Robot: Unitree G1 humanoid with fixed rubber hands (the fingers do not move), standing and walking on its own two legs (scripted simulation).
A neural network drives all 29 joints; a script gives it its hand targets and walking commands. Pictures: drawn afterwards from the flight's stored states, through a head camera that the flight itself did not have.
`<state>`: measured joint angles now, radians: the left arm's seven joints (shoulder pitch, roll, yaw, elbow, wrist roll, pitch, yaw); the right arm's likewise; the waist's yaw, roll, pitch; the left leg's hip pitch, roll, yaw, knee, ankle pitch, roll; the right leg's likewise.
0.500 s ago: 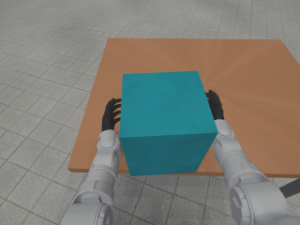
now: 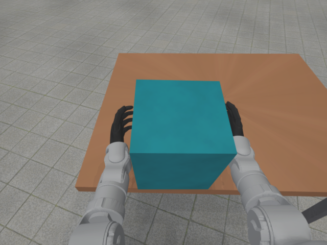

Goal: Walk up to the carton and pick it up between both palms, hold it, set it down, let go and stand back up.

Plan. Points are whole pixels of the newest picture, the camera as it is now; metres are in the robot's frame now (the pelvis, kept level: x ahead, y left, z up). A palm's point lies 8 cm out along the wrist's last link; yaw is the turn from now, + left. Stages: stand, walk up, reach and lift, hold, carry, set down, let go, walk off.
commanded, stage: reach and lift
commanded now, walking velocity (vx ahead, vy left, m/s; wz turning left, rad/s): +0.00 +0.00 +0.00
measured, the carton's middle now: (175, 139) +0.37 +0.00 +0.03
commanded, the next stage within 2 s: none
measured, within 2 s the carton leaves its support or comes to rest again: neither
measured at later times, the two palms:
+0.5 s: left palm (112, 124) +0.37 +0.15 +0.11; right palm (232, 118) +0.38 -0.15 +0.10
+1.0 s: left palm (104, 111) +0.36 +0.16 +0.16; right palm (236, 109) +0.37 -0.14 +0.15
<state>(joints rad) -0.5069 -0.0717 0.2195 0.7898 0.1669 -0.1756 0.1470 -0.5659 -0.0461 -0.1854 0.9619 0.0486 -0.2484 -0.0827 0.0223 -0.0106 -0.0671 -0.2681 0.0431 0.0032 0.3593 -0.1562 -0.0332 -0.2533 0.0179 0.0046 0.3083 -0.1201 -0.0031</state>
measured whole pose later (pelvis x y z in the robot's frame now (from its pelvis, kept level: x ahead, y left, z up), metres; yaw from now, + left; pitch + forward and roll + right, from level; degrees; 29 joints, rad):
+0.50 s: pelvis +0.00 +0.00 +0.00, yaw +0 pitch +4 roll -1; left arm -0.52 -0.02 0.14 0.51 0.09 0.21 0.17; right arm -0.60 -0.09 -0.05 0.73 0.05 0.10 -0.15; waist 0.02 -0.01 -0.09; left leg -0.27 0.04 0.00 0.35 -0.15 -0.03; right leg -0.25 0.02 0.00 0.30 -0.11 0.00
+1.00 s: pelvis -0.02 +0.00 +0.00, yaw +0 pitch +2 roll -1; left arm -0.63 0.01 0.20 0.38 0.13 0.49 0.10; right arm -0.69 -0.06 -0.09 0.63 0.05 0.33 -0.17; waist -0.01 -0.01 -0.10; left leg -0.27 0.04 0.00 0.37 -0.14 -0.03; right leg -0.24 0.02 0.00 0.30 -0.09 0.00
